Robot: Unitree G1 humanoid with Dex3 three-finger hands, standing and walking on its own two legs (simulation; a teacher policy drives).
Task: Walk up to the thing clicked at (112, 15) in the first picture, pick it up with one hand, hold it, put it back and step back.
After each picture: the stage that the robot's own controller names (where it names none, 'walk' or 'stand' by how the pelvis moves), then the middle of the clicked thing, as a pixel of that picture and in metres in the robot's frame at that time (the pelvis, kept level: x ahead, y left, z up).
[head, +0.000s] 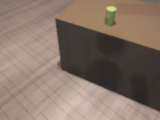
stand; (110, 16) +1.00 -0.18 -0.10
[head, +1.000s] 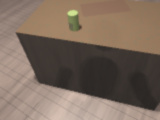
walk; (73, 21) +0.89 +0.12 -0.07
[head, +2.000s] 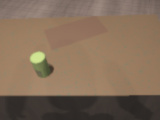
stand; (40, 65) +0.50 +0.23 -0.08
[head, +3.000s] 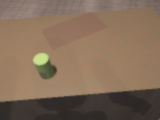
walk; (44, 66) +0.49 +0.18 -0.08
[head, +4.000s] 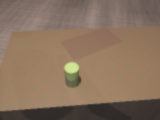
stand; (71, 75) +0.49 +0.06 -0.10
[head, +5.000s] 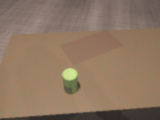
stand; (70, 81) +0.46 +0.07 -0.10
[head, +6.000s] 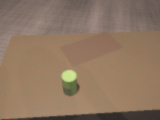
stand; (69, 83) +0.45 +0.07 -0.10
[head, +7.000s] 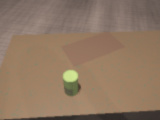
stand; (70, 83) +0.45 +0.07 -0.10
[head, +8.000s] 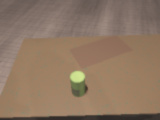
rise first; (78, 84) +0.46 +0.06 -0.10
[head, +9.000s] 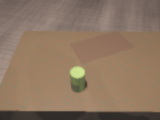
go down; (77, 80) +0.46 +0.06 -0.10
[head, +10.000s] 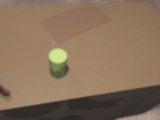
go down; (58, 64) +0.46 +0.05 -0.05
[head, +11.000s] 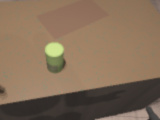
go down; (54, 58) +0.48 +0.05 -0.03
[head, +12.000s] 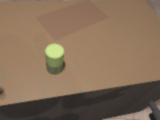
go down; (54, 60) +0.48 +0.05 -0.03
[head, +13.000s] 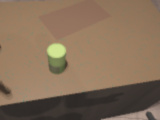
go down; (56, 59) +0.48 +0.05 -0.03
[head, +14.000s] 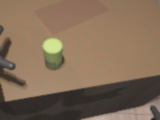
go down; (53, 55) +0.48 +0.05 -0.02
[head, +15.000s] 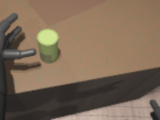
go down; (48, 47) +0.49 +0.06 +0.00
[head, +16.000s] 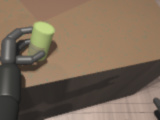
lift; (40, 41) +0.50 +0.06 +0.02
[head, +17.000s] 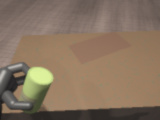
lift; (35, 90) +0.28 +0.15 +0.13
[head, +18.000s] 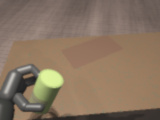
hold; (45, 92) +0.28 +0.12 +0.12
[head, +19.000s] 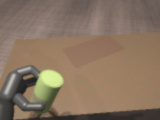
hold; (45, 92) +0.29 +0.12 +0.11
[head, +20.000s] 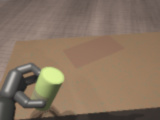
crouch; (46, 89) +0.29 +0.12 +0.11
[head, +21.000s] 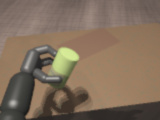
crouch; (62, 68) +0.37 +0.06 +0.11
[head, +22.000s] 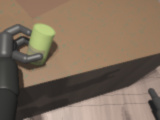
lower; (39, 44) +0.48 +0.05 +0.01
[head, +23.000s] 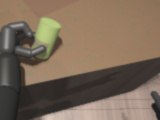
lower; (45, 38) +0.50 +0.04 +0.03
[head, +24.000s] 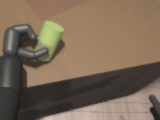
lower; (48, 41) +0.49 +0.04 +0.02
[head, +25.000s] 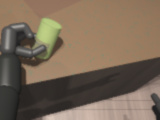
lower; (45, 38) +0.50 +0.04 +0.03
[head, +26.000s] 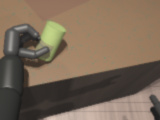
rest; (49, 41) +0.49 +0.04 +0.02
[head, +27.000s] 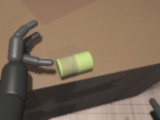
withdraw; (74, 64) +0.42 -0.03 -0.02
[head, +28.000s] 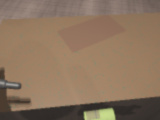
sink last; (99, 118) +0.30 -0.06 -0.15
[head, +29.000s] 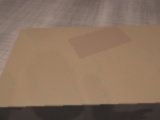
stand; out of the picture +0.27 +0.05 -0.71
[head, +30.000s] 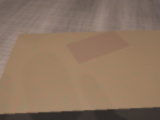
stand; out of the picture +0.29 +0.07 -0.72
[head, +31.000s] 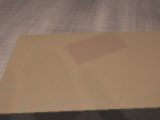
stand; out of the picture +0.29 +0.08 -0.75
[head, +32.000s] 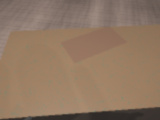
stand; out of the picture +0.26 +0.07 -0.73
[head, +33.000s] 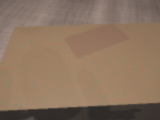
stand; out of the picture +0.28 +0.06 -0.72
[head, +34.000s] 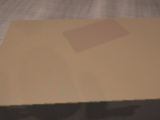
sink last; out of the picture +0.28 +0.06 -0.69
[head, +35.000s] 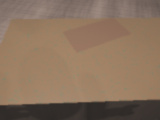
stand; out of the picture +0.27 +0.06 -0.68
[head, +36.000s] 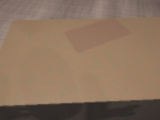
stand; out of the picture +0.26 +0.05 -0.68
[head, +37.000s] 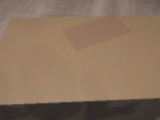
stand; out of the picture +0.26 +0.05 -0.68
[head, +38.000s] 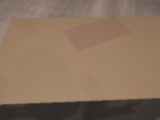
stand; out of the picture +0.25 +0.04 -0.68
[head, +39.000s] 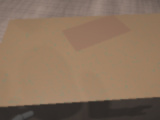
stand; out of the picture +0.24 +0.03 -0.68
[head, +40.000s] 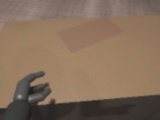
stand; out of the picture +0.24 +0.03 -0.70
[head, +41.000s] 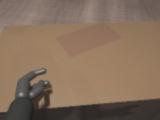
crouch; out of the picture +0.23 +0.02 -0.71
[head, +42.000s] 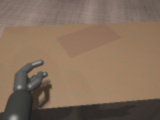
crouch; out of the picture +0.22 +0.01 -0.72
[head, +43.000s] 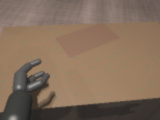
crouch; out of the picture +0.22 +0.01 -0.72
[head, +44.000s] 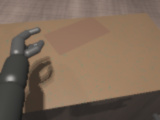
crouch; out of the picture +0.20 +0.00 -0.72
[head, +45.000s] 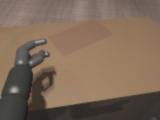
crouch; out of the picture +0.20 -0.01 -0.72
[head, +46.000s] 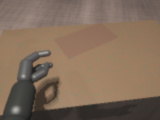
crouch; out of the picture +0.19 -0.01 -0.73
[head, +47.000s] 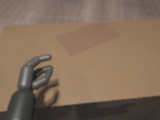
crouch; out of the picture +0.18 -0.03 -0.72
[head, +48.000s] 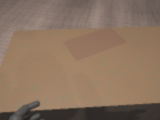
stand; out of the picture +0.17 -0.03 -0.72
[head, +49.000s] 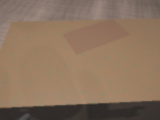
stand; out of the picture +0.15 -0.04 -0.70
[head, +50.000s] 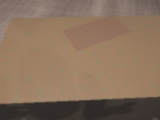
stand; out of the picture +0.15 -0.05 -0.68
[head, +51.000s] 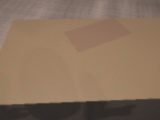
stand; out of the picture +0.15 -0.05 -0.69
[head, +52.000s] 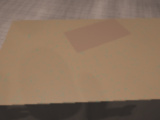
stand; out of the picture +0.15 -0.04 -0.69
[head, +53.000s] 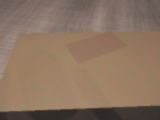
stand; out of the picture +0.16 -0.05 -0.75
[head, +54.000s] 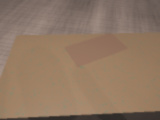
stand; out of the picture +0.13 -0.05 -0.75
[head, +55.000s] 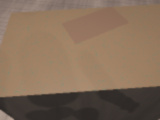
walk; out of the picture +0.17 -0.04 -0.74
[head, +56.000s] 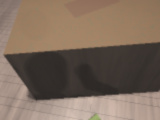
walk; out of the picture +0.43 +0.00 -0.73
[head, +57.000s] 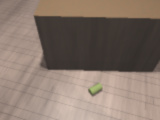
stand; (95, 88) +0.76 -0.10 -0.72
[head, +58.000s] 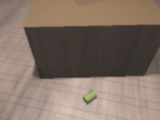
stand; (89, 96) +0.73 -0.06 -0.74
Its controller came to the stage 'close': yes
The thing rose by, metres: 0.21
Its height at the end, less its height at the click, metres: -0.65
